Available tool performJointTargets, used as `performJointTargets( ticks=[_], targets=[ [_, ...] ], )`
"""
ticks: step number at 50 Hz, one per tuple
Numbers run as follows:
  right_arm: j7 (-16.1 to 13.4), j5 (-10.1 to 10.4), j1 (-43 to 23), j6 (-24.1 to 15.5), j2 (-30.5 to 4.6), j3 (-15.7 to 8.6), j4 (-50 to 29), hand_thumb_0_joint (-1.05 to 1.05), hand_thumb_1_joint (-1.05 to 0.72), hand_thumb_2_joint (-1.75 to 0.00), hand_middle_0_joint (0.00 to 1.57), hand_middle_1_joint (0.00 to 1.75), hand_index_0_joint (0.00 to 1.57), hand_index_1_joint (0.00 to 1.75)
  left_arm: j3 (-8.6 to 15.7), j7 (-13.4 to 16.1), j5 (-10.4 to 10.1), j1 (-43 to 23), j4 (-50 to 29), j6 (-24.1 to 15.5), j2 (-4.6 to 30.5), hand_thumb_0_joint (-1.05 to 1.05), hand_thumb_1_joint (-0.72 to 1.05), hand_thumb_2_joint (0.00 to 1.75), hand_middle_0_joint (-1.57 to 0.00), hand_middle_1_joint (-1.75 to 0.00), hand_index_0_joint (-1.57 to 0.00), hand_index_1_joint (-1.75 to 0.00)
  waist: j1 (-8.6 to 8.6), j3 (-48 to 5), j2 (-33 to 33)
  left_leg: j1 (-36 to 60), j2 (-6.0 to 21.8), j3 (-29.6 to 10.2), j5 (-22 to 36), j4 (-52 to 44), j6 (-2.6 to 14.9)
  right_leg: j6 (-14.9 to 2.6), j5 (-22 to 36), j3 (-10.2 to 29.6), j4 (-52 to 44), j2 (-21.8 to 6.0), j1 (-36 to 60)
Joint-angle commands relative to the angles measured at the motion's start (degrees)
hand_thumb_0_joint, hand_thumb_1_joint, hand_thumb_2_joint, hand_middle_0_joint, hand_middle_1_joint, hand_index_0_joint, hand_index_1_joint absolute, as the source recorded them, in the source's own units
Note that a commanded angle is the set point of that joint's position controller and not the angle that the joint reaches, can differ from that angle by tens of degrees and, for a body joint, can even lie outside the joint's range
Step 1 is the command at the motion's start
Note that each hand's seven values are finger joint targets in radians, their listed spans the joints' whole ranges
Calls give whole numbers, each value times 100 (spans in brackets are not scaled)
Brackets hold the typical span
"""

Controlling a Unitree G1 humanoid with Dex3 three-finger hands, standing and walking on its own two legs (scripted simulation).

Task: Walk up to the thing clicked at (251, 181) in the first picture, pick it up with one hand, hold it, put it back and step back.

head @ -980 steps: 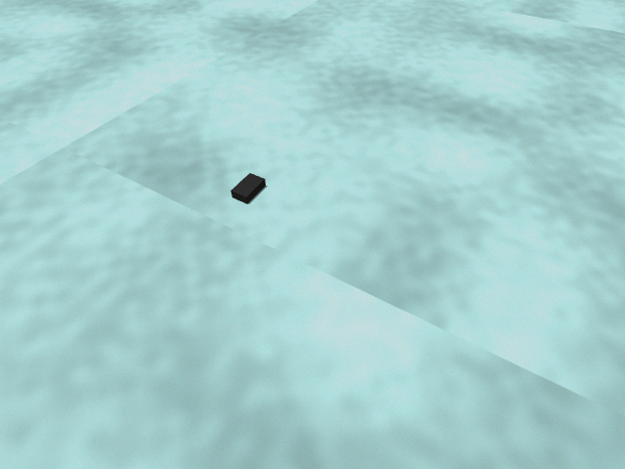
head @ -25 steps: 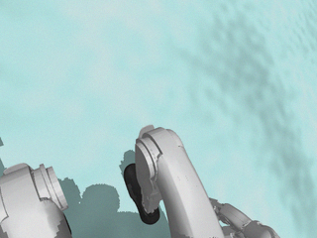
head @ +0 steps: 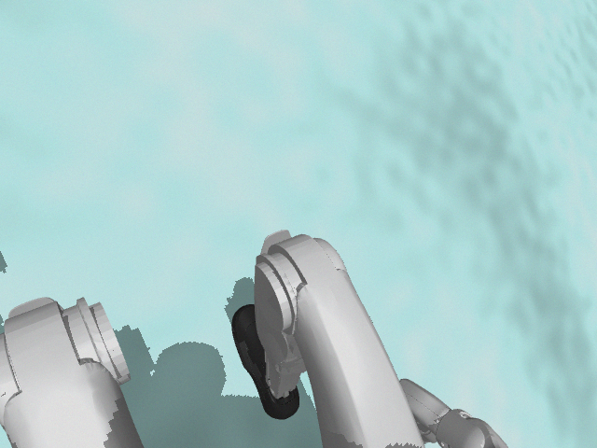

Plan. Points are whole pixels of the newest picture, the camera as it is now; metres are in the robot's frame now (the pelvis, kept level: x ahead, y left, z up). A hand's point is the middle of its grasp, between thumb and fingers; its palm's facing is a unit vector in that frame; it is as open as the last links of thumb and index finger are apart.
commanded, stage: close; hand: left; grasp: from above
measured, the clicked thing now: out of the picture +0.41 +0.33 -0.28
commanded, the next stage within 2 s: settle in 1.10 s
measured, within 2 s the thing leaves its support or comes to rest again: leaves its support in 1.48 s
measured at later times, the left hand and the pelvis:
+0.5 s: hand out of the picture +0.40 +0.33 -0.26, palm faces -0.48 -0.21 -0.85, open 12.2 cm; pelvis +0.00 +0.00 +0.00, yaw +0 degrees
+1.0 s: hand out of the picture +0.40 +0.32 -0.25, palm faces -0.41 -0.13 -0.90, open 11.5 cm; pelvis +0.00 +0.00 +0.00, yaw +0 degrees
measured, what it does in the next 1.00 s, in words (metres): stands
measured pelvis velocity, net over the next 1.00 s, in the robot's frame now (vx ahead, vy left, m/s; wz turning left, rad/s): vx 0.00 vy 0.00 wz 0.00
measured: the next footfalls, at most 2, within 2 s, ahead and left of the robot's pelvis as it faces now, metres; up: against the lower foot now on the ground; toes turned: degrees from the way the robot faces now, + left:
none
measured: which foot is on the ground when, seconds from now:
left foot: down 0.00-1.00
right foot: down 0.00-1.00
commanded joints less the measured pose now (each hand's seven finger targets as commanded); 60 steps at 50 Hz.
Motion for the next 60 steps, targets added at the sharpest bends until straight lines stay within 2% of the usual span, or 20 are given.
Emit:
performJointTargets(
  ticks=[1, 3, 5, 8, 10, 12, 13, 15, 16, 19, 22, 24, 30, 32, 35, 40, 43, 48, 53, 60],
  targets=[
    [-39, 72, 831, -46, -2098, -774, 118, 0, -87, -89, 20, 30, 20, 30, 110, 715, 62, -1191, -567, 460, 1264, 0, -21, 74, -23, -87, -26, -84, -326, -3260, 2631, 2425, 158, 809, 946, -1806, 64, -493, 935, -666, -1343, 237, 1611],
    [9, 139, 741, -110, -2080, -812, 21, 0, -87, -89, 20, 30, 20, 30, -11, 779, -70, -1395, -616, 763, 1142, 0, -18, 72, -25, -85, -27, -81, -369, -3181, 2684, 2297, 192, 771, 747, -1826, 65, -488, 804, -557, -1366, 194, 1527],
    [56, 198, 892, -146, -2106, -859, 32, 0, -88, -89, 20, 30, 20, 30, 62, 772, -261, -1547, -622, 1040, 1127, 0, -19, 72, -24, -84, -27, -81, -367, -3390, 2748, 2295, 193, 745, 711, -1842, 103, -507, 825, -495, -1385, 183, 1582],
    [113, 250, 957, -247, -2166, -921, -17, 0, -88, -89, 20, 30, 20, 30, 177, 513, -637, -1678, -534, 1300, 1121, 0, -19, 71, -25, -85, -27, -82, -396, -3405, 2679, 2258, 206, 658, 777, -1781, 100, -476, 966, -537, -1202, 75, 1400],
    [97, 316, 1035, -267, -2192, -899, -30, 0, -88, -89, 20, 30, 20, 30, 394, 236, -793, -1670, -371, 1335, 1340, 0, -20, 71, -24, -85, -27, -82, -378, -3501, 2747, 2263, 196, 682, 1074, -1716, 113, -482, 1240, -529, -1159, 72, 1510],
    [111, 324, 1279, -259, -2110, -836, 23, 0, -88, -90, 20, 30, 20, 30, 658, -116, -837, -1455, -203, 1270, 1562, 0, -16, 68, -28, -83, -31, -80, -289, -3573, 2800, 2265, 149, 731, 1454, -1641, 139, -481, 1503, -534, -1116, 74, 1725],
    [103, 299, 1284, -239, -2050, -788, 78, 0, -88, -90, 20, 30, 20, 30, 658, -277, -855, -1407, -214, 1220, 1556, 0, -15, 67, -28, -84, -31, -80, -241, -3713, 2860, 2313, 125, 746, 1624, -1649, 131, -497, 1599, -544, -1087, 93, 1813],
    [69, 265, 1196, -233, -2047, -758, 107, 0, -89, -90, 20, 30, 20, 30, 588, -576, -926, -1449, -321, 1050, 1476, 0, -15, 66, -28, -86, -32, -82, -255, -3776, 3202, 2657, 122, 659, 1769, -1781, 45, -531, 1626, -627, -939, 75, 1730],
    [76, 252, 1099, -222, -2004, -725, 9, 0, -89, -90, 20, 30, 20, 30, 388, -723, -865, -1553, -399, 954, 1331, 0, -15, 67, -29, -87, -32, -83, -354, -3650, 3157, 2598, 122, 668, 1656, -1709, 56, -525, 1581, -648, -926, 75, 1707],
    [45, 255, 1223, -76, -2087, -741, -36, 0, -89, -90, 20, 30, 20, 30, 300, -933, -760, -1265, -372, 673, 1392, 0, -12, 67, -32, -85, -35, -81, -317, -3647, 2891, 2400, 75, 735, 1599, -1714, 117, -523, 1569, -628, -1078, 111, 1978],
    [10, 184, 1221, 45, -2075, -641, -70, 0, -88, -90, 20, 30, 20, 30, 315, -898, -726, -1067, -335, 320, 1296, 0, -8, 69, -34, -86, -37, -82, -241, -3557, 2755, 2308, 78, 742, 1492, -1719, 126, -520, 1468, -675, -1095, 141, 1952],
    [3, 168, 1202, 90, -2024, -591, -125, 0, -88, -89, 20, 30, 20, 30, 98, -873, -674, -1163, -305, 127, 1053, 0, -7, 66, -33, -86, -37, -82, -353, -3482, 2553, 2281, 81, 733, 1376, -1633, 153, -500, 1407, -703, -1090, 146, 1875],
    [-103, 41, 1220, 102, -2117, -549, -80, 0, -88, -89, 20, 30, 20, 30, 9, -351, -369, -1355, -416, -137, 1052, 0, 5, 63, -42, -80, -46, -76, -443, -3513, 2546, 2453, 103, 701, 1267, -1681, 131, -484, 1327, -772, -1184, 196, 1819],
    [-153, 36, 1135, 91, -2153, -631, 69, 0, -88, -89, 20, 30, 20, 30, 35, -130, -253, -1248, -442, -58, 1185, 0, 6, 61, -43, -77, -47, -73, -352, -3304, 2525, 2408, 107, 675, 912, -1806, 108, -509, 955, -777, -1252, 200, 1636],
    [-150, 11, 1101, 21, -2141, -687, 48, 0, -88, -89, 20, 30, 20, 30, -36, 64, -150, -1294, -591, 100, 1147, 0, 11, 64, -47, -78, -50, -74, -405, -3331, 2594, 2493, 156, 669, 883, -1829, 82, -502, 928, -732, -1263, 213, 1608],
    [-67, 45, 1122, -117, -2053, -665, 43, 0, -88, -89, 20, 30, 20, 30, 30, 222, -314, -1457, -532, 435, 1054, 0, 18, 68, -54, -74, -56, -71, -433, -3422, 2735, 2489, 161, 692, 1222, -1717, 80, -480, 1287, -682, -1173, 170, 1601],
    [-60, 127, 1143, -158, -2155, -771, 95, 0, -88, -89, 20, 30, 20, 30, 85, 211, -380, -1562, -466, 608, 1189, 0, 22, 64, -58, -70, -60, -68, -393, -3297, 2647, 2340, 157, 652, 1056, -1734, 90, -474, 1156, -669, -1186, 132, 1446],
    [-7, 144, 1051, -253, -2141, -682, -30, 0, -88, -89, 20, 30, 20, 30, 201, 3, -524, -1618, -381, 721, 1344, 0, 26, 62, -61, -69, -63, -67, -382, -3270, 2654, 2313, 141, 656, 1020, -1799, 91, -481, 1112, -675, -1144, 67, 1473],
    [-17, 127, 1187, -219, -2233, -700, -64, 0, -88, -90, 20, 30, 20, 30, 351, -160, -534, -1548, -130, 696, 1510, 0, 34, 64, -69, -68, -71, -66, -392, -3256, 2629, 2254, 119, 701, 1000, -1827, 122, -489, 1090, -631, -1232, 98, 1607],
    [-75, 95, 1099, -159, -2165, -634, -126, 0, -88, -90, 20, 30, 20, 30, 263, -292, -548, -1492, -139, 608, 1444, 0, 43, 65, -75, -70, -77, -67, -396, -3327, 2472, 2132, 108, 735, 911, -1750, 159, -482, 1023, -573, -1293, 111, 1747]
  ],
)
